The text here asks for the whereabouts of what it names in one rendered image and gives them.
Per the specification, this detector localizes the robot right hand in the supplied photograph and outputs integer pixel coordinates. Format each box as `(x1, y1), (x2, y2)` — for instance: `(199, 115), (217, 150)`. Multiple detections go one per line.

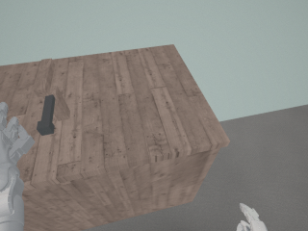
(236, 203), (268, 231)

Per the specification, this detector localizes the robot left hand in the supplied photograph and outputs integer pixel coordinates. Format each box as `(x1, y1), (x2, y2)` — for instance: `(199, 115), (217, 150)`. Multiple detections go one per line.
(0, 102), (35, 167)

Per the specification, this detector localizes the left robot forearm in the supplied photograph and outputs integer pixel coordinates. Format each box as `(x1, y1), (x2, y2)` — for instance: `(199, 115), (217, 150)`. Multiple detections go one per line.
(0, 163), (25, 231)

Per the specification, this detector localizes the tap lever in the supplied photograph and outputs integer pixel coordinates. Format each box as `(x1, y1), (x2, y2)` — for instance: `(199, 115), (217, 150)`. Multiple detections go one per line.
(37, 94), (56, 136)

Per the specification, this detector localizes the counter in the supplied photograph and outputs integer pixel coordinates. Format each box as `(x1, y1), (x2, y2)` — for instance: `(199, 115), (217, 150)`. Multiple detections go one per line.
(0, 44), (230, 231)

